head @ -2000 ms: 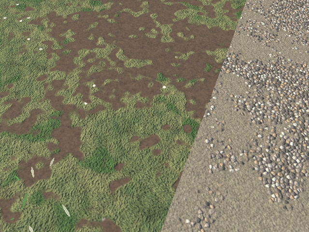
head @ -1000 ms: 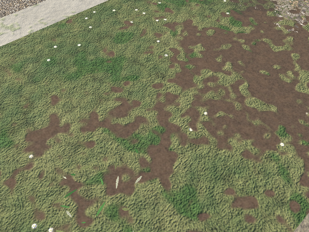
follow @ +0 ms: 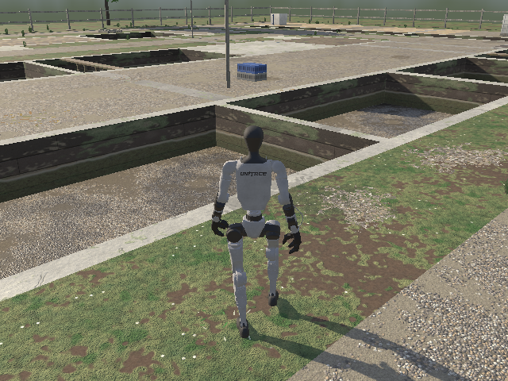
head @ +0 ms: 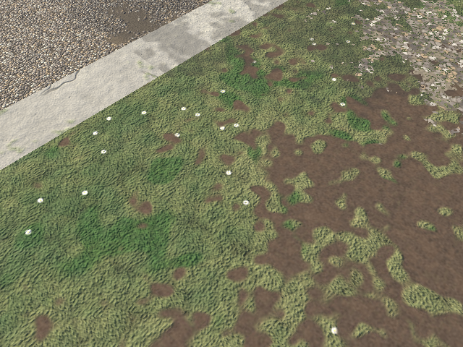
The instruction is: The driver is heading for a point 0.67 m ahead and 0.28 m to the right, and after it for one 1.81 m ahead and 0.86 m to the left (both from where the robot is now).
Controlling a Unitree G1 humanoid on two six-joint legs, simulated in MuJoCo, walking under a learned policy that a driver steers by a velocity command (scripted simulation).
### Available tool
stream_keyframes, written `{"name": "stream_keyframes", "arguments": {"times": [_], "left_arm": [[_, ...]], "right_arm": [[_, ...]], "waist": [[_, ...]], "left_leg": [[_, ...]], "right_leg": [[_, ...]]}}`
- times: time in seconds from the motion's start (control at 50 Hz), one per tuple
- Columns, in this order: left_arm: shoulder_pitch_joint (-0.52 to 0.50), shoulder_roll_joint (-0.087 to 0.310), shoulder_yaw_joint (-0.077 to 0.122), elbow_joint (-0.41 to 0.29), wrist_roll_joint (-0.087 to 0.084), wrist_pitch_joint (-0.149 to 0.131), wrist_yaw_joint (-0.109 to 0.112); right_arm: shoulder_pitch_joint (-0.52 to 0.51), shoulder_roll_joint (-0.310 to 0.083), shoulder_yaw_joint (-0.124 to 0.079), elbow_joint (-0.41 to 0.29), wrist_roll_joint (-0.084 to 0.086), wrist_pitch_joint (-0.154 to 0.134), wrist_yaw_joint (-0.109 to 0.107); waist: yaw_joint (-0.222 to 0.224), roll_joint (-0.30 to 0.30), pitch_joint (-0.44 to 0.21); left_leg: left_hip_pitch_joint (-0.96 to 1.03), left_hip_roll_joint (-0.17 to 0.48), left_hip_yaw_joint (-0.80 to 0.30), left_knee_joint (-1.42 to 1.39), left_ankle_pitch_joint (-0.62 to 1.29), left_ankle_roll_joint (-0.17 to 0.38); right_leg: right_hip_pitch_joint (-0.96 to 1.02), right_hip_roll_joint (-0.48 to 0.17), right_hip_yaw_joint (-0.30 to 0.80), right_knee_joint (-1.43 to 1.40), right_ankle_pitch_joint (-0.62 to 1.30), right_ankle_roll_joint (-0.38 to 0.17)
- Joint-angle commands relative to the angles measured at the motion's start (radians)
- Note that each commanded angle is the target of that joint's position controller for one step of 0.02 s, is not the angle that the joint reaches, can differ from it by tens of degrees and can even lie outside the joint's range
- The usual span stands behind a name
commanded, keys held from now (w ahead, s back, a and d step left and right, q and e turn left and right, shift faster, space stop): w+e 0.86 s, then e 0.08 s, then q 0.06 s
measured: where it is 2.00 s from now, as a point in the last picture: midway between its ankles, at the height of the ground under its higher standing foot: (288, 305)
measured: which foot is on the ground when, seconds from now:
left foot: down 0.00-0.16, up 0.18-0.64, down 0.66-1.00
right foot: up 0.00-0.12, down 0.14-0.66, up 0.68-1.00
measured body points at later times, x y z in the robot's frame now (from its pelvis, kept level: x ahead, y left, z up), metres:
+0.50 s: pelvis +0.27 -0.05 +0.00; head +0.30 -0.07 +0.45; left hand +0.34 +0.22 -0.12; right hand +0.38 -0.33 -0.11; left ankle +0.47 +0.08 -0.68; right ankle +0.20 -0.09 -0.74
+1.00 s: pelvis +0.53 -0.10 +0.00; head +0.57 -0.11 +0.45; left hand +0.81 +0.03 -0.11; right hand +0.40 -0.34 -0.12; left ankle +0.55 +0.01 -0.74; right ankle +0.56 -0.27 -0.68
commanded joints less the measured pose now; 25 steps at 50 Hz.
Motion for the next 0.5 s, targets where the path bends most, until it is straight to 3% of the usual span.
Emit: {"name": "stream_keyframes", "arguments": {"times": [0.02,0.06,0.1,0.12,0.14,0.16,0.18,0.2,0.22,0.24,0.26,0.3,0.34,0.4,0.5], "left_arm": [[-0.141,0.040,0.000,-0.106,0.003,-0.017,-0.006],[-0.124,0.048,0.004,-0.111,0.006,-0.018,-0.005],[-0.021,0.070,0.018,-0.086,0.010,-0.018,0.003],[0.089,0.090,0.032,-0.053,0.012,-0.023,0.006],[0.253,0.137,0.056,-0.005,0.024,-0.029,0.015],[0.346,0.256,0.095,-0.001,0.029,-0.024,0.033],[0.307,0.295,0.103,-0.011,-0.001,-0.014,0.030],[0.270,0.267,0.101,-0.003,-0.021,-0.007,0.035],[0.217,0.211,0.089,-0.005,-0.024,-0.007,0.040],[0.172,0.168,0.078,-0.010,-0.022,-0.010,0.042],[0.142,0.143,0.070,-0.012,-0.028,-0.015,0.046],[0.144,0.138,0.066,-0.015,-0.030,-0.033,0.044],[0.175,0.167,0.074,-0.009,-0.030,-0.044,0.042],[0.238,0.176,0.077,-0.003,-0.029,-0.042,0.043],[0.329,0.181,0.079,0.002,-0.024,-0.035,0.048]], "right_arm": [[0.051,-0.136,-0.025,-0.016,-0.003,-0.005,-0.014],[0.042,-0.151,-0.028,-0.012,-0.006,0.003,-0.022],[0.022,-0.178,-0.035,-0.015,-0.011,0.015,-0.027],[0.015,-0.190,-0.039,-0.021,-0.011,0.025,-0.028],[-0.003,-0.194,-0.040,-0.038,-0.008,0.029,-0.027],[0.012,-0.122,-0.024,-0.098,0.012,0.020,-0.013],[-0.022,-0.133,-0.033,-0.146,0.010,0.010,-0.001],[-0.121,-0.149,-0.034,-0.166,-0.003,0.002,0.004],[-0.141,-0.140,-0.028,-0.177,0.005,-0.010,0.007],[-0.134,-0.134,-0.030,-0.169,0.001,-0.009,0.005],[-0.126,-0.129,-0.030,-0.170,-0.018,0.008,0.004],[-0.104,-0.111,-0.027,-0.172,-0.035,0.045,0.011],[-0.142,-0.100,-0.025,-0.195,-0.033,0.063,0.016],[-0.278,-0.106,-0.025,-0.248,-0.030,0.068,0.019],[-0.440,-0.106,-0.014,-0.309,-0.019,0.060,0.027]], "waist": [[-0.017,0.095,0.076],[0.004,0.106,0.057],[0.054,0.132,-0.014],[0.098,0.130,-0.079],[0.175,0.092,-0.164],[0.184,-0.086,-0.280],[0.140,-0.156,-0.339],[0.141,-0.033,-0.215],[0.109,0.018,-0.103],[0.062,0.070,-0.037],[0.028,0.067,-0.013],[0.005,0.041,-0.037],[0.006,0.029,-0.032],[0.051,0.004,0.003],[0.119,-0.020,0.003]], "left_leg": [[-0.005,0.304,-0.045,-0.015,0.523,0.076],[0.052,0.318,-0.014,0.073,0.738,0.064],[0.078,0.324,0.020,0.268,1.023,0.052],[0.051,0.319,0.033,0.440,1.035,0.045],[-0.097,0.298,0.046,0.683,0.862,0.021],[-0.441,0.193,0.067,1.059,0.349,-0.027],[-0.717,0.011,-0.113,1.282,-0.282,-0.051],[-0.818,0.095,-0.224,1.274,-0.185,-0.041],[-0.806,0.136,-0.213,1.191,-0.096,-0.041],[-0.749,0.166,-0.210,1.095,-0.066,-0.046],[-0.688,0.181,-0.211,1.036,-0.060,-0.062],[-0.622,0.182,-0.199,0.972,-0.053,-0.089],[-0.639,0.181,-0.181,0.898,-0.003,-0.111],[-0.716,0.180,-0.172,0.753,0.115,-0.132],[-0.752,0.140,-0.180,0.555,0.233,-0.126]], "right_leg": [[-0.005,0.020,-0.066,-0.090,-0.016,-0.031],[0.045,0.056,-0.099,-0.126,-0.099,-0.067],[0.178,0.126,-0.137,-0.139,-0.203,-0.114],[0.306,0.161,-0.138,-0.178,-0.221,-0.141],[0.545,0.134,-0.059,-0.241,-0.208,-0.187],[0.842,-0.139,0.347,-0.272,-0.279,-0.301],[0.964,-0.292,0.798,-0.429,-0.152,-0.408],[0.889,-0.250,0.640,-0.442,-0.144,-0.371],[0.744,-0.222,0.519,-0.464,-0.086,-0.330],[0.624,-0.167,0.434,-0.487,-0.009,-0.282],[0.538,-0.119,0.368,-0.503,0.063,-0.256],[0.480,-0.074,0.308,-0.515,0.149,-0.249],[0.454,-0.046,0.280,-0.531,0.158,-0.244],[0.474,-0.026,0.293,-0.548,0.117,-0.216],[0.591,-0.024,0.330,-0.499,0.165,-0.186]]}}
Velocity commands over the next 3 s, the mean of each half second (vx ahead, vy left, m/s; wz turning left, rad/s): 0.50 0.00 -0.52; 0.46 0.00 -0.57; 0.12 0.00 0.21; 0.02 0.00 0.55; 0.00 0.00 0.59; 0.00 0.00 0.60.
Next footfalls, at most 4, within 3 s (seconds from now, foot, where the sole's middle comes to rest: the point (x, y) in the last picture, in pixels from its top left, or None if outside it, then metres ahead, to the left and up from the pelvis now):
0.14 right None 0.24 -0.09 -0.78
0.66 left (234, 312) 0.58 -0.01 -0.78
1.12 right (329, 287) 0.65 -0.30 -0.78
1.56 left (255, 286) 0.66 -0.08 -0.78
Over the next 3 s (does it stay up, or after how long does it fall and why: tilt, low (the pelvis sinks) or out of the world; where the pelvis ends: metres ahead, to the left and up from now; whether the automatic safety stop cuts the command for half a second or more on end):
stays up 0.56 -0.14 0.00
